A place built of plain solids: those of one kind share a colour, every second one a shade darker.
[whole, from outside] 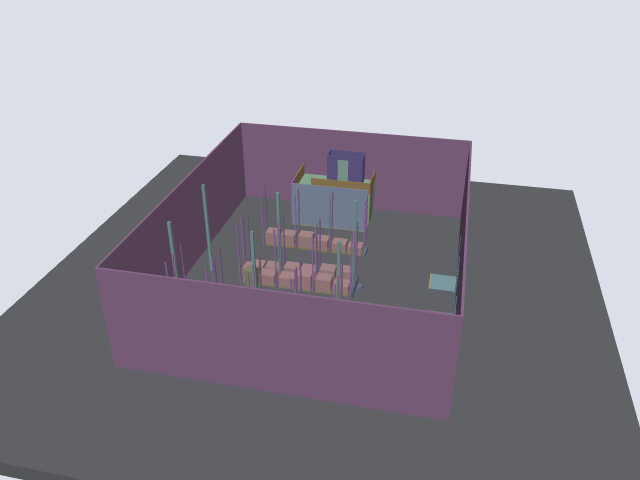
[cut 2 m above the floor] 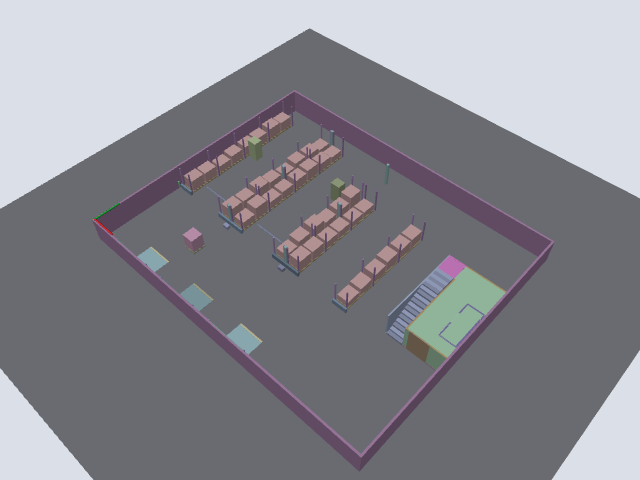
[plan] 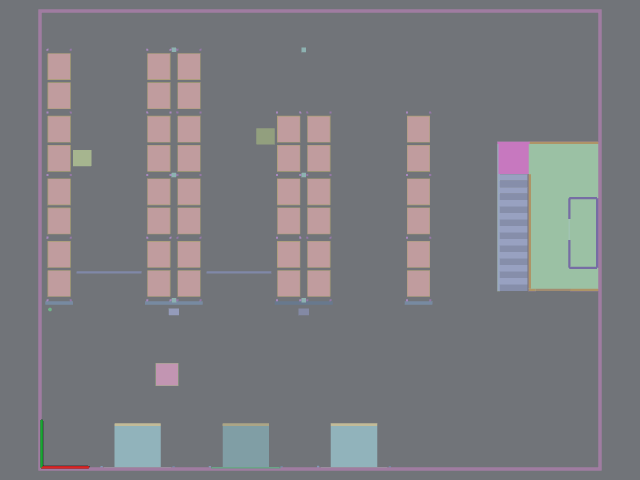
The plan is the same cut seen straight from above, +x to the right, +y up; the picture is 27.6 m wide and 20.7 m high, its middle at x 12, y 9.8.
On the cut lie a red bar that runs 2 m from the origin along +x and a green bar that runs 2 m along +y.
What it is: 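Racking aisles and the goods-in floor of a storage hall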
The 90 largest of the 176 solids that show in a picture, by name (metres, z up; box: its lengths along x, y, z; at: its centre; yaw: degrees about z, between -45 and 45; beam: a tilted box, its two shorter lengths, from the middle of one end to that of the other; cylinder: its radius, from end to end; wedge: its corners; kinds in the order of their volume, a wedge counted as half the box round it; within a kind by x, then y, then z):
{
 "wall_1": {"box": [0.15, 19.9, 7.1], "at": [-0.07, 9.8, 3.5]},
 "wall_2": {"box": [24.3, 0.15, 7.1], "at": [12.0, -0.07, 3.5]},
 "wall_3": {"box": [24.3, 0.15, 7.1], "at": [12.0, 19.68, 3.5]},
 "wall_4": {"box": [0.15, 19.9, 7.1], "at": [24.07, 9.8, 3.5]},
 "mezz_deck_1": {"box": [3.0, 6.44, 2.88], "at": [22.5, 10.82, 1.39]},
 "row_load_1": {"box": [0.95, 1.1, 1.0], "at": [0.75, 7.92, 0.64]},
 "row_load_2": {"box": [0.95, 1.1, 0.94], "at": [0.75, 9.18, 0.61]},
 "row_load_3": {"box": [0.95, 1.1, 0.67], "at": [0.75, 10.62, 0.48]},
 "row_load_4": {"box": [0.95, 1.1, 0.87], "at": [0.75, 11.88, 0.57]},
 "row_load_5": {"box": [0.95, 1.1, 0.88], "at": [0.75, 13.32, 0.58]},
 "row_load_6": {"box": [0.95, 1.1, 0.91], "at": [0.75, 14.58, 0.6]},
 "row_load_7": {"box": [0.95, 1.1, 1.04], "at": [0.75, 16.02, 0.66]},
 "row_load_8": {"box": [0.95, 1.1, 0.92], "at": [0.75, 17.28, 0.6]},
 "row_load_9": {"box": [0.95, 1.1, 1.03], "at": [5.05, 7.92, 0.66]},
 "row_load_10": {"box": [0.95, 1.1, 0.98], "at": [5.05, 9.18, 0.63]},
 "row_load_11": {"box": [0.95, 1.1, 1.12], "at": [5.05, 10.62, 0.7]},
 "row_load_12": {"box": [0.95, 1.1, 0.93], "at": [5.05, 11.88, 0.6]},
 "row_load_13": {"box": [0.95, 1.1, 0.67], "at": [5.05, 13.32, 0.48]},
 "row_load_14": {"box": [0.95, 1.1, 0.99], "at": [5.05, 14.58, 0.64]},
 "row_load_15": {"box": [0.95, 1.1, 0.89], "at": [5.05, 16.02, 0.58]},
 "row_load_16": {"box": [0.95, 1.1, 0.59], "at": [5.05, 17.28, 0.43]},
 "row_load_17": {"box": [0.95, 1.1, 0.68], "at": [6.35, 7.92, 0.48]},
 "row_load_18": {"box": [0.95, 1.1, 1.16], "at": [6.35, 9.18, 0.72]},
 "row_load_19": {"box": [0.95, 1.1, 0.71], "at": [6.35, 10.62, 0.5]},
 "row_load_20": {"box": [0.95, 1.1, 0.82], "at": [6.35, 11.88, 0.55]},
 "row_load_21": {"box": [0.95, 1.1, 0.92], "at": [6.35, 13.32, 0.6]},
 "row_load_22": {"box": [0.95, 1.1, 1.08], "at": [6.35, 14.58, 0.68]},
 "row_load_23": {"box": [0.95, 1.1, 0.8], "at": [6.35, 16.02, 0.54]},
 "row_load_24": {"box": [0.95, 1.1, 0.63], "at": [6.35, 17.28, 0.45]},
 "row_load_25": {"box": [0.95, 1.1, 0.64], "at": [10.65, 7.92, 0.46]},
 "row_load_26": {"box": [0.95, 1.1, 0.96], "at": [10.65, 9.18, 0.62]},
 "row_load_27": {"box": [0.95, 1.1, 1.09], "at": [10.65, 10.62, 0.69]},
 "row_load_28": {"box": [0.95, 1.1, 0.71], "at": [10.65, 11.88, 0.5]},
 "row_load_29": {"box": [0.95, 1.1, 0.76], "at": [10.65, 13.32, 0.52]},
 "row_load_30": {"box": [0.95, 1.1, 1.14], "at": [10.65, 14.58, 0.71]},
 "row_load_31": {"box": [0.95, 1.1, 1.02], "at": [11.95, 7.92, 0.65]},
 "row_load_32": {"box": [0.95, 1.1, 0.95], "at": [11.95, 9.18, 0.62]},
 "row_load_33": {"box": [0.95, 1.1, 0.74], "at": [11.95, 10.62, 0.51]},
 "row_load_34": {"box": [0.95, 1.1, 0.75], "at": [11.95, 11.88, 0.51]},
 "row_load_35": {"box": [0.95, 1.1, 0.61], "at": [11.95, 13.32, 0.44]},
 "row_load_36": {"box": [0.95, 1.1, 0.58], "at": [11.95, 14.58, 0.43]},
 "row_load_37": {"box": [0.95, 1.1, 0.56], "at": [16.25, 7.92, 0.42]},
 "row_load_38": {"box": [0.95, 1.1, 0.72], "at": [16.25, 9.18, 0.5]},
 "row_load_39": {"box": [0.95, 1.1, 0.83], "at": [16.25, 10.62, 0.56]},
 "row_load_40": {"box": [0.95, 1.1, 1.04], "at": [16.25, 11.88, 0.66]},
 "row_load_41": {"box": [0.95, 1.1, 0.98], "at": [16.25, 13.32, 0.63]},
 "row_load_42": {"box": [0.95, 1.1, 1.0], "at": [16.25, 14.58, 0.64]},
 "mezz_steps_1": {"box": [1.2, 0.28, 0.68], "at": [20.35, 8.58, 0.29]},
 "mezz_steps_2": {"box": [1.2, 0.28, 0.84], "at": [20.35, 8.86, 0.37]},
 "mezz_steps_3": {"box": [1.2, 0.28, 0.99], "at": [20.35, 9.14, 0.45]},
 "mezz_steps_4": {"box": [1.2, 0.28, 1.15], "at": [20.35, 9.42, 0.53]},
 "mezz_steps_5": {"box": [1.2, 0.28, 1.31], "at": [20.35, 9.7, 0.6]},
 "mezz_steps_6": {"box": [1.2, 0.28, 1.46], "at": [20.35, 9.98, 0.68]},
 "mezz_steps_7": {"box": [1.2, 0.28, 1.62], "at": [20.35, 10.26, 0.76]},
 "mezz_steps_8": {"box": [1.2, 0.28, 1.78], "at": [20.35, 10.54, 0.84]},
 "mezz_steps_9": {"box": [1.2, 0.28, 1.94], "at": [20.35, 10.82, 0.92]},
 "mezz_steps_10": {"box": [1.2, 0.28, 2.09], "at": [20.35, 11.1, 1.0]},
 "mezz_steps_11": {"box": [1.2, 0.28, 2.25], "at": [20.35, 11.38, 1.08]},
 "mezz_steps_12": {"box": [1.2, 0.28, 2.41], "at": [20.35, 11.66, 1.15]},
 "mezz_steps_13": {"box": [1.2, 0.28, 2.57], "at": [20.35, 11.94, 1.23]},
 "mezz_steps_14": {"box": [1.2, 0.28, 2.72], "at": [20.35, 12.22, 1.31]},
 "mezz_steps_15": {"box": [1.2, 0.28, 2.88], "at": [20.35, 12.5, 1.39]},
 "mezz_landing_1": {"box": [1.3, 1.3, 2.88], "at": [20.35, 13.29, 1.39]},
 "mezz_landing_2": {"box": [1.4, 0.1, 3.88], "at": [20.35, 13.99, 1.89]},
 "office_1": {"box": [0.1, 1.2, 5.38], "at": [22.75, 9.2, 2.64]},
 "office_2": {"box": [0.1, 0.9, 5.38], "at": [22.75, 11.15, 2.64]},
 "office_3": {"box": [1.2, 0.1, 5.38], "at": [23.35, 8.6, 2.64]},
 "office_4": {"box": [1.2, 0.1, 5.38], "at": [23.35, 11.6, 2.64]},
 "office_5": {"box": [0.1, 3.0, 5.38], "at": [23.95, 10.1, 2.64]},
 "mezz_par_1": {"box": [0.1, 4.94, 3.88], "at": [21.05, 10.17, 1.89]},
 "mezz_par_2": {"box": [3.0, 0.1, 3.88], "at": [22.5, 13.99, 1.89]},
 "mezz_par_3": {"box": [1.2, 0.1, 3.88], "at": [23.4, 7.65, 1.89]},
 "mezz_cheek_1": {"box": [0.1, 6.34, 3.88], "at": [19.7, 10.77, 1.89]},
 "left_cage_1": {"box": [0.8, 0.7, 1.75], "at": [1.75, 13.33, 0.82]},
 "left_cage_2": {"box": [0.8, 0.7, 1.75], "at": [9.65, 14.27, 0.82]},
 "column_row_1": {"box": [0.2, 0.2, 7.1], "at": [5.7, 7.2, 3.5]},
 "column_row_2": {"box": [0.2, 0.2, 7.1], "at": [5.7, 12.6, 3.5]},
 "column_row_3": {"box": [0.2, 0.2, 7.1], "at": [5.7, 18.0, 3.5]},
 "column_row_4": {"box": [0.2, 0.2, 7.1], "at": [11.3, 7.2, 3.5]},
 "column_row_5": {"box": [0.2, 0.2, 7.1], "at": [11.3, 12.6, 3.5]},
 "column_row_6": {"box": [0.2, 0.2, 7.1], "at": [11.3, 18.0, 3.5]},
 "lane_load_1": {"box": [0.95, 0.95, 1.18], "at": [5.4, 4.0, 0.73]},
 "leveller_1": {"box": [2.0, 1.78, 0.07], "at": [4.13, 0.89, -0.02]},
 "leveller_2": {"box": [2.0, 1.78, 0.07], "at": [8.8, 0.89, -0.02]},
 "leveller_3": {"box": [2.0, 1.78, 0.07], "at": [13.47, 0.89, -0.02]},
 "mezz_gate_1": {"box": [1.5, 0.1, 3.88], "at": [22.05, 7.65, 1.89]},
 "shutter_1": {"box": [3.0, 0.05, 3.15], "at": [8.8, -0.03, 1.52]},
 "row_pal_1": {"box": [1.0, 1.16, 0.19], "at": [0.75, 7.92, 0.04]},
 "row_pal_2": {"box": [1.0, 1.16, 0.19], "at": [0.75, 9.18, 0.04]},
 "office_door_leaf_1": {"box": [0.06, 0.9, 4.98], "at": [22.75, 10.25, 2.44]}
}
